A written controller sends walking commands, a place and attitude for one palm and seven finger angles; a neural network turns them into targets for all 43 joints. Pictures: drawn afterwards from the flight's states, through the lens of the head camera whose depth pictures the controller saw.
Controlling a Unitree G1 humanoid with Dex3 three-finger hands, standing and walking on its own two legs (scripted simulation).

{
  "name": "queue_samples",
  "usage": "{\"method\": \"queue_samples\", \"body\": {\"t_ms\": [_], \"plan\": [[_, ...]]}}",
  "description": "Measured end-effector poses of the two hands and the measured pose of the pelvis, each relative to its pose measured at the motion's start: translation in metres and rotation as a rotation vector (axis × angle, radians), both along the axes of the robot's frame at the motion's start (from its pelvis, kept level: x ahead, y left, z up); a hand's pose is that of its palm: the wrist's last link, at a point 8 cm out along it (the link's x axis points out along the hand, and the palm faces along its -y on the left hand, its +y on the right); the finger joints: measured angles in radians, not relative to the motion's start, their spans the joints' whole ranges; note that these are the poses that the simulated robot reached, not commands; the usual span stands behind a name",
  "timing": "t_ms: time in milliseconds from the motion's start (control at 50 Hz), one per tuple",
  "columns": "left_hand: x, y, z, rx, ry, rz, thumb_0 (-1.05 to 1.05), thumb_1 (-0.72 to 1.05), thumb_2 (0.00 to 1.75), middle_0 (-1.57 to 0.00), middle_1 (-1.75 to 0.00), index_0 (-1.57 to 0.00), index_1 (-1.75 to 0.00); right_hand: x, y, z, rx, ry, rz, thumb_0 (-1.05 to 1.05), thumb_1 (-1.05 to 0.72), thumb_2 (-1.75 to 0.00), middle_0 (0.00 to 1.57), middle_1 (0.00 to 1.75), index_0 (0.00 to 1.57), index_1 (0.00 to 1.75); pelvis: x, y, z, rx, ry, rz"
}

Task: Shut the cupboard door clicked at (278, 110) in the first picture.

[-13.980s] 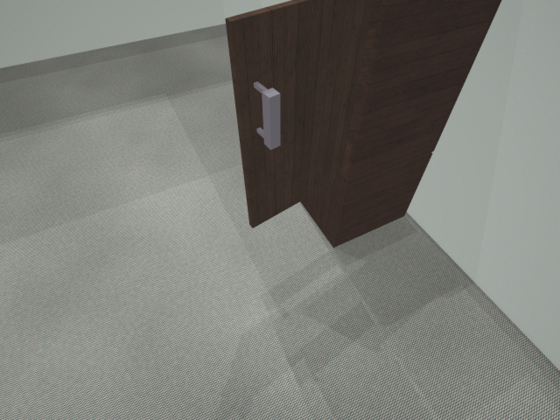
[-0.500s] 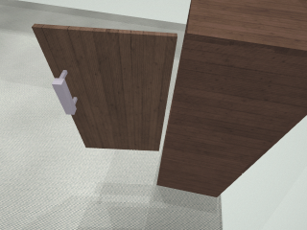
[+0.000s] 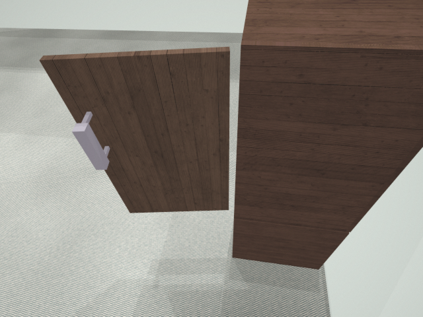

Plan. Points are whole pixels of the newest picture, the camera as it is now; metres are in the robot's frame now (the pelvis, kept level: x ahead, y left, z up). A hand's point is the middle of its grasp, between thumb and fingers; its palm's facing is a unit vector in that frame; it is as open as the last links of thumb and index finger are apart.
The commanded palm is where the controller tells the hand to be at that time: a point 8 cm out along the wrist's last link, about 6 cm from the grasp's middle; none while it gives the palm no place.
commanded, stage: look again from close up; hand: left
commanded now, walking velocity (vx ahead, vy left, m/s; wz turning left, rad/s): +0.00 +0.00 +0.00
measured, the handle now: (95, 140) +0.47 +0.31 +0.06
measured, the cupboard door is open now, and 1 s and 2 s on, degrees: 99 99 99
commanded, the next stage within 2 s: shuffle to correct the standing spot in 0.16 s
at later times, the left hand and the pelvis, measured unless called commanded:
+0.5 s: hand out of the picture +0.04 +0.17 -0.17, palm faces +0.05 -0.97 -0.23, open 7.4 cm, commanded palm none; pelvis +0.02 -0.01 +0.00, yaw +1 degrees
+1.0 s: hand out of the picture +0.03 +0.24 -0.16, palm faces +0.09 -0.95 -0.31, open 7.4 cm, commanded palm none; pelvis +0.02 +0.04 +0.00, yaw +2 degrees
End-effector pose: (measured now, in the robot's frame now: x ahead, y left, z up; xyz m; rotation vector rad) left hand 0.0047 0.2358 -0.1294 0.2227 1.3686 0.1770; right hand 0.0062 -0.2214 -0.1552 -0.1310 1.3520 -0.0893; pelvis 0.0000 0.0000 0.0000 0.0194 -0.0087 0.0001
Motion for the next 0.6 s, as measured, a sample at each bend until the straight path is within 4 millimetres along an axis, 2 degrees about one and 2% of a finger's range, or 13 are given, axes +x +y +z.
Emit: {"method": "queue_samples", "body": {"t_ms": [180,380,480,600], "plan": [[0.01,-0.018,-0.007,-0.038,0.004,0.0,0.01,0.91,0.9,-0.2,-0.3,-0.2,-0.3,0.001,-0.013,0.005,-0.027,0.035,-0.003,0.01,-0.91,-0.9,0.2,0.3,0.2,0.29,0.008,-0.009,0.001,-0.001,0.003,0.003],[0.023,-0.023,-0.009,-0.034,-0.019,0.015,0.01,0.91,0.9,-0.2,-0.3,-0.2,-0.3,0.018,-0.022,0.006,-0.043,0.034,0.007,0.01,-0.91,-0.9,0.2,0.3,0.2,0.29,0.015,-0.016,0.0,-0.004,0.007,0.015],[0.024,-0.017,-0.012,-0.028,-0.033,0.041,0.01,0.91,0.9,-0.2,-0.3,-0.2,-0.3,0.028,-0.021,0.004,-0.048,0.032,0.017,0.01,-0.91,-0.9,0.2,0.3,0.2,0.29,0.018,-0.012,-0.003,-0.008,0.01,0.025],[0.021,0.005,-0.018,-0.02,-0.014,0.066,0.01,0.9,0.9,-0.2,-0.3,-0.2,-0.3,0.042,-0.01,0.007,-0.067,0.003,0.021,0.01,-0.91,-0.9,0.2,0.3,0.2,0.29,0.021,0.003,-0.007,0.005,0.016,0.02]]}}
